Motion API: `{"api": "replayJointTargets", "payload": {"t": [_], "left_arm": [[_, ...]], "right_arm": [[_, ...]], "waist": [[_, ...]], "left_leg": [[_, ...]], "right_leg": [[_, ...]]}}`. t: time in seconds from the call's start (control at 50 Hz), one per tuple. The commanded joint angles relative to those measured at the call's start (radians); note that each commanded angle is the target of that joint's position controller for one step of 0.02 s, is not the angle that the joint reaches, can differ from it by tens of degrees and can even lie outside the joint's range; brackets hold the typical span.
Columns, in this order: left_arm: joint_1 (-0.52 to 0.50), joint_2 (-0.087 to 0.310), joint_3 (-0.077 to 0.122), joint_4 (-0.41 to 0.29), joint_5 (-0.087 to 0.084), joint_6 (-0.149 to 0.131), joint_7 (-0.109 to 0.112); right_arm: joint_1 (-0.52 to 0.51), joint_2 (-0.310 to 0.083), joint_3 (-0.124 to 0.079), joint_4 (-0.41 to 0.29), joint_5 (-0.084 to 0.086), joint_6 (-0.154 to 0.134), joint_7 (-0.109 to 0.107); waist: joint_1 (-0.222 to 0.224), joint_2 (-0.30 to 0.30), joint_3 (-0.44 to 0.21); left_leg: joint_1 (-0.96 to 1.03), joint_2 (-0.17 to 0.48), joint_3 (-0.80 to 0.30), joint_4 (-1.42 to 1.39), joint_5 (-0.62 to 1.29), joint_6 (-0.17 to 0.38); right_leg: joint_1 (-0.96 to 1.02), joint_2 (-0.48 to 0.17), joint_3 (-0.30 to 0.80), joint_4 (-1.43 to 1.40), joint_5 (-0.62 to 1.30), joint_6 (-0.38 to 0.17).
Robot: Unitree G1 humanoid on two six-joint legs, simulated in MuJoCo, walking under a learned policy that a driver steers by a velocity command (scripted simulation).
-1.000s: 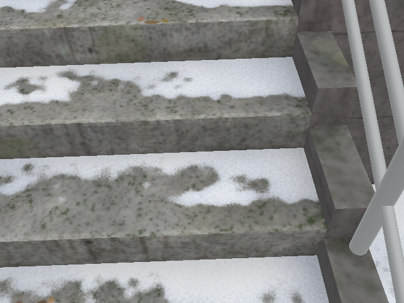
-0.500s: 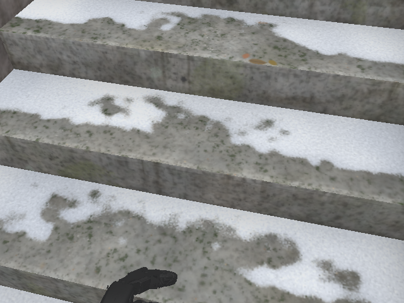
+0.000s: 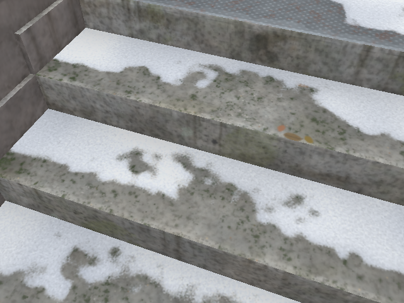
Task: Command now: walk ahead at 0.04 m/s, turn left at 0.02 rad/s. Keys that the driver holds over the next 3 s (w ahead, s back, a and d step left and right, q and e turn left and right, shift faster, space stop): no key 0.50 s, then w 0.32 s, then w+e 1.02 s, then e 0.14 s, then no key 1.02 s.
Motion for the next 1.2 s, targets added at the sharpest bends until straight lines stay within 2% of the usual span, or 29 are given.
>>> {"api": "replayJointTargets", "payload": {"t": [0.02, 0.06, 0.08, 0.14, 0.24, 0.5, 0.56, 0.62, 0.66, 0.7, 0.74, 0.8, 0.82, 0.84, 0.86, 0.88, 0.92, 0.94, 0.96, 0.98, 1.02, 1.04, 1.06, 1.08, 1.1, 1.12, 1.14, 1.18, 1.2], "left_arm": [[0.239, -0.008, -0.007, 0.0, -0.046, 0.041, 0.008], [0.122, 0.071, 0.013, -0.016, 0.0, 0.061, 0.025], [0.088, 0.093, 0.023, -0.019, 0.007, 0.07, 0.032], [0.089, 0.048, 0.016, -0.019, 0.015, 0.068, 0.031], [0.079, 0.058, 0.017, -0.027, 0.002, 0.059, 0.035], [0.103, 0.062, 0.009, -0.035, 0.001, 0.049, 0.054], [0.12, 0.051, 0.008, -0.037, 0.009, 0.055, 0.05], [0.157, 0.112, 0.03, -0.051, 0.014, 0.062, 0.049], [0.216, 0.181, 0.052, -0.037, 0.013, 0.06, 0.048], [0.251, 0.188, 0.063, -0.022, 0.023, 0.041, 0.044], [0.274, 0.198, 0.073, 0.007, 0.036, -0.009, 0.029], [0.264, 0.133, 0.057, 0.026, 0.077, -0.025, -0.007], [0.264, 0.124, 0.052, 0.027, 0.075, -0.029, -0.011], [0.254, 0.119, 0.048, 0.02, 0.051, -0.032, -0.005], [0.428, -0.104, -0.04, 0.18, 0.208, -0.03, -0.044], [0.328, -0.071, -0.039, 0.142, 0.217, -0.028, -0.063], [0.188, 0.008, -0.043, 0.09, 0.167, -0.027, -0.104], [0.137, 0.112, -0.022, 0.053, 0.096, -0.021, -0.134], [0.22, 0.184, -0.01, 0.077, 0.059, -0.032, -0.16], [0.179, 0.236, 0.002, 0.021, 0.027, -0.048, -0.147], [0.182, 0.329, 0.03, 0.023, 0.046, -0.064, -0.15], [0.309, 0.205, 0.013, 0.042, 0.097, -0.077, -0.169], [0.321, 0.096, -0.01, 0.02, 0.113, -0.067, -0.188], [0.269, 0.08, 0.021, 0.031, 0.066, -0.043, -0.19], [0.18, 0.057, 0.04, 0.033, 0.047, -0.046, -0.176], [0.122, 0.018, 0.032, 0.012, 0.057, -0.057, -0.151], [0.084, 0.002, 0.017, 0.007, 0.066, -0.049, -0.14], [-0.006, -0.014, 0.008, -0.035, 0.052, -0.016, -0.134], [-0.016, -0.011, 0.009, -0.036, 0.053, 0.007, -0.127]], "right_arm": [[0.088, -0.085, -0.02, -0.072, 0.005, -0.001, -0.011], [0.013, -0.055, -0.033, -0.079, 0.006, 0.024, -0.015], [0.072, -0.064, -0.041, -0.066, 0.004, 0.026, -0.017], [0.1, -0.055, -0.049, -0.044, 0.015, 0.006, -0.037], [0.131, -0.079, -0.059, -0.01, 0.017, -0.003, -0.04], [0.146, -0.09, -0.062, 0.042, 0.013, 0.03, -0.023], [0.131, -0.119, -0.072, 0.052, 0.017, 0.045, -0.017], [0.08, -0.105, -0.074, 0.03, 0.02, 0.049, -0.007], [-0.023, -0.087, -0.071, -0.026, 0.006, 0.042, 0.003], [-0.084, -0.109, -0.088, -0.069, -0.01, 0.04, 0.0], [-0.093, -0.06, -0.083, -0.098, -0.011, 0.022, -0.007], [-0.2, -0.06, -0.078, -0.178, 0.031, -0.009, -0.018], [-0.252, -0.043, -0.066, -0.219, 0.029, -0.009, -0.019], [-0.312, -0.027, -0.05, -0.269, 0.0, 0.007, -0.018], [-0.33, 0.031, 0.017, -0.276, 0.013, 0.027, 0.032], [-0.29, 0.036, 0.027, -0.294, 0.008, 0.031, 0.054], [-0.478, -0.071, 0.04, -0.39, -0.024, 0.044, 0.057], [-0.573, -0.068, 0.053, -0.421, -0.035, 0.075, 0.071], [-0.604, -0.075, 0.062, -0.418, -0.009, 0.101, 0.081], [-0.483, -0.09, 0.049, -0.333, -0.019, 0.094, 0.101], [-0.192, -0.162, 0.022, -0.2, -0.006, 0.066, 0.098], [0.013, -0.204, 0.018, -0.128, -0.011, 0.052, 0.088], [0.328, -0.294, -0.013, -0.022, -0.042, 0.058, 0.059], [0.479, -0.39, -0.07, 0.07, -0.067, 0.042, 0.053], [0.423, -0.376, -0.065, 0.105, -0.043, -0.006, 0.048], [0.232, -0.347, -0.069, 0.086, -0.013, -0.038, 0.037], [0.064, -0.251, -0.05, 0.085, -0.003, -0.04, 0.045], [-0.068, -0.037, 0.015, 0.092, -0.025, -0.026, 0.057], [-0.07, -0.005, 0.028, 0.113, -0.042, -0.029, 0.061]], "waist": [[-0.016, 0.196, -0.195], [-0.004, 0.036, 0.053], [-0.03, 0.012, 0.092], [-0.023, 0.015, 0.066], [-0.024, 0.018, 0.037], [-0.044, -0.001, 0.091], [-0.044, -0.018, 0.117], [-0.011, -0.109, 0.193], [0.033, -0.178, 0.262], [0.064, -0.132, 0.296], [0.045, -0.055, 0.242], [0.036, -0.002, 0.178], [0.037, -0.009, 0.194], [0.029, -0.056, 0.199], [0.073, -0.133, 0.026], [0.007, -0.086, 0.079], [-0.016, 0.015, 0.028], [-0.05, -0.042, -0.021], [-0.045, -0.155, -0.026], [-0.102, -0.204, -0.03], [-0.157, -0.213, -0.173], [-0.191, 0.017, -0.425], [-0.24, 0.237, -0.593], [-0.26, 0.298, -0.472], [-0.214, 0.283, -0.244], [-0.127, 0.297, -0.091], [-0.065, 0.162, -0.108], [0.02, -0.018, -0.126], [0.063, -0.059, -0.098]], "left_leg": [[0.364, 0.327, -0.307, -0.123, 0.617, 0.186], [0.14, 0.157, -0.235, -0.217, -0.042, 0.07], [0.138, 0.122, -0.205, -0.236, -0.082, 0.044], [0.249, 0.109, -0.169, -0.206, 0.081, 0.033], [0.323, 0.112, -0.152, -0.192, 0.22, 0.038], [0.3, 0.109, -0.112, -0.229, 0.18, 0.028], [0.237, 0.072, -0.076, -0.2, -0.085, 0.044], [0.029, 0.005, 0.004, -0.063, -0.305, 0.062], [-0.179, 0.021, 0.035, 0.223, -0.265, 0.073], [-0.5, 0.044, 0.007, 0.727, -0.398, 0.058], [-0.746, 0.04, -0.101, 1.147, -0.429, 0.071], [-1.057, 0.043, -0.152, 1.512, -0.51, 0.107], [-1.142, 0.053, -0.152, 1.551, -0.546, 0.106], [-1.16, 0.068, -0.116, 1.528, -0.586, 0.096], [-1.177, 0.103, -0.172, 1.558, -0.483, 0.281], [-1.136, 0.121, -0.127, 1.433, -0.408, 0.306], [-0.65, 0.161, -0.044, 0.998, -0.178, 0.311], [-0.288, 0.128, 0.047, 0.855, -0.213, 0.221], [-0.255, 0.065, 0.03, 0.863, -0.418, 0.144], [-0.292, -0.002, 0.18, 0.781, -0.422, 0.1], [-0.045, -0.04, 0.107, 0.605, -0.193, 0.137], [0.468, 0.109, -0.249, 0.542, 0.055, 0.252], [0.75, 0.305, -0.719, 0.189, 0.079, 0.317], [0.538, 0.366, -0.939, -0.022, -0.159, 0.309], [0.298, 0.336, -0.823, -0.066, -0.515, 0.222], [0.071, 0.319, -0.679, -0.049, -0.583, 0.211], [-0.004, 0.323, -0.598, -0.044, -0.514, 0.226], [-0.086, 0.373, -0.521, -0.114, -0.379, 0.204], [-0.107, 0.363, -0.442, -0.137, -0.302, 0.173]], "right_leg": [[-0.065, -0.102, 0.084, 0.068, -0.149, 0.029], [-0.03, -0.074, 0.1, -0.171, -0.017, 0.046], [-0.027, -0.072, 0.107, -0.179, 0.017, 0.036], [0.004, -0.087, 0.123, -0.241, 0.093, 0.015], [0.065, -0.094, 0.128, -0.27, 0.19, 0.009], [0.11, -0.113, 0.144, -0.284, 0.284, -0.001], [0.105, -0.086, 0.138, -0.286, 0.079, -0.03], [0.112, -0.148, 0.265, -0.372, -0.237, -0.105], [0.14, -0.32, 0.477, -0.506, -0.372, -0.217], [0.24, -0.433, 0.584, -0.564, -0.177, -0.343], [0.405, -0.408, 0.481, -0.502, 0.102, -0.325], [0.535, -0.371, 0.36, -0.486, 0.065, -0.223], [0.522, -0.373, 0.33, -0.497, 0.058, -0.202], [0.483, -0.345, 0.286, -0.511, 0.106, -0.191], [0.423, -0.217, 0.231, -0.443, 0.072, -0.16], [0.294, -0.207, 0.184, -0.482, 0.084, -0.169], [-0.173, -0.169, 0.155, -0.67, 0.075, -0.189], [-0.381, -0.169, 0.137, -0.793, 0.122, -0.226], [-0.282, -0.218, 0.16, -0.771, 0.339, -0.241], [-0.05, -0.24, 0.13, -0.634, 0.825, -0.237], [0.141, -0.244, 0.107, -0.287, 1.556, -0.126], [-0.291, -0.147, 0.187, 0.036, 1.253, -0.08], [-0.472, -0.01, 0.262, 0.29, 0.313, -0.065], [-0.539, 0.075, 0.426, 0.816, 0.333, -0.084], [-0.667, 0.057, 0.465, 1.098, 0.373, -0.088], [-0.7, 0.023, 0.399, 1.274, 0.361, -0.099], [-0.73, 0.024, 0.37, 1.434, 0.405, -0.134], [-0.767, -0.013, 0.381, 1.519, 0.492, -0.215], [-0.797, -0.028, 0.382, 1.466, 0.542, -0.236]]}}
Next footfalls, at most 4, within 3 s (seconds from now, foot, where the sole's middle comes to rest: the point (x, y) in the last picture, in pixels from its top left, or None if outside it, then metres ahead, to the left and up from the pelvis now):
1.00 left None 0.39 0.20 -0.61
1.60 right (246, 217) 0.65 -0.09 -0.46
2.04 left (219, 92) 1.02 -0.01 -0.31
2.46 right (291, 118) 0.90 -0.23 -0.31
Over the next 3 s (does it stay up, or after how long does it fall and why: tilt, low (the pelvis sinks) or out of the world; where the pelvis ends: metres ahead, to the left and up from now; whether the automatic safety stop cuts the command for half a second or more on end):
stays up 0.93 -0.09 0.46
